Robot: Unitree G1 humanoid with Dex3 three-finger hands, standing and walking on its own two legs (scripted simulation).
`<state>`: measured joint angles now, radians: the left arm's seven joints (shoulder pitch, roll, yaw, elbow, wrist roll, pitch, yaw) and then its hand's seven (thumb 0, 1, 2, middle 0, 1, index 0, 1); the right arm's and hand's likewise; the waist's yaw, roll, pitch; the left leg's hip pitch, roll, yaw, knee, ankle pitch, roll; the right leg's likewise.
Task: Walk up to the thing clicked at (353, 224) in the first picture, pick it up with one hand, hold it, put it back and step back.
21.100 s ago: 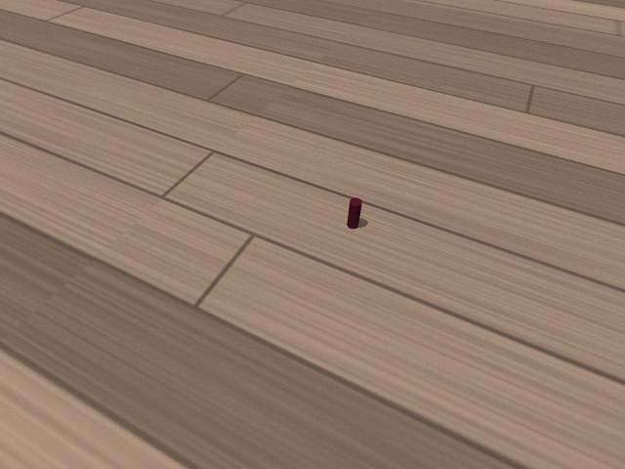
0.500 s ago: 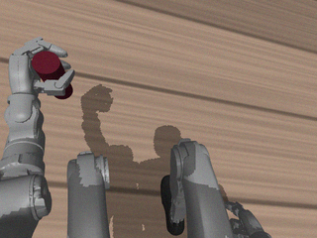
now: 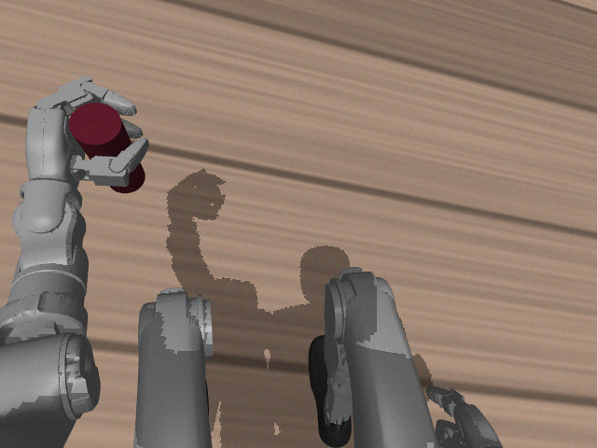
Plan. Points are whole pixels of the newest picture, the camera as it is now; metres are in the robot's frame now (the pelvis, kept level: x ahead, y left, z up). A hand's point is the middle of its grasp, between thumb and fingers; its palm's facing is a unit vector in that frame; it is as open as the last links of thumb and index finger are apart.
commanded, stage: lift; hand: left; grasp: from the side
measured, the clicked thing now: (113, 153) +0.50 +0.20 -0.06
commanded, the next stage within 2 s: hold in 1.88 s
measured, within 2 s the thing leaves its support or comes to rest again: neither
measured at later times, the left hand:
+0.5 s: hand (61, 116) +0.45 +0.19 +0.10, palm faces +0.00 -1.00 -0.05, open 6.9 cm
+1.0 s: hand out of the picture +0.42 +0.19 +0.28, palm faces +0.04 -1.00 -0.04, open 6.9 cm
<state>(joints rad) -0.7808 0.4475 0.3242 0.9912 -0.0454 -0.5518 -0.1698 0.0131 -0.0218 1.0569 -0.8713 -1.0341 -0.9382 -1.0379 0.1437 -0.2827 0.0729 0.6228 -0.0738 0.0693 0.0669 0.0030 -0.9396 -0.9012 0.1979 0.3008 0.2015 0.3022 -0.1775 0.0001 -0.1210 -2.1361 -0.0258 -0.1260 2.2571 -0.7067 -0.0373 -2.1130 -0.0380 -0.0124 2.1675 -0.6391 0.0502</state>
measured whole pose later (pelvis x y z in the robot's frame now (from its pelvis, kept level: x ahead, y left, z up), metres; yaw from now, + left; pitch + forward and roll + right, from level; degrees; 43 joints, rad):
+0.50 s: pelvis +0.01 +0.00 +0.09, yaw +2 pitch +32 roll -4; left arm -0.53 0.34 0.26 0.64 -0.13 -0.38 -0.20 0.02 -0.02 1.06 -0.87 -1.04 -0.94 -1.04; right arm 0.16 -0.27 0.01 0.57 0.02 0.04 0.00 0.01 -0.92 -0.89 0.20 0.30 0.20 0.30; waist -0.10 0.02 -0.20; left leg -1.84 0.00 -0.09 1.96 -0.69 -0.03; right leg -1.83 -0.04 -0.01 1.90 -0.63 0.04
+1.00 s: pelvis +0.05 +0.00 +0.24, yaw +3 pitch +23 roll -3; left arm -0.25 0.28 0.16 0.35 -0.17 -0.23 -0.13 0.02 -0.02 1.07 -0.87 -1.05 -0.94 -1.04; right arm 0.17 -0.24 -0.01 0.59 0.05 -0.03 -0.04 0.01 -0.90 -0.89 0.20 0.30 0.20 0.30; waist -0.04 0.01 -0.16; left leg -1.23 0.03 -0.07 1.45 -0.62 -0.02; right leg -1.22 -0.03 -0.03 1.38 -0.56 0.04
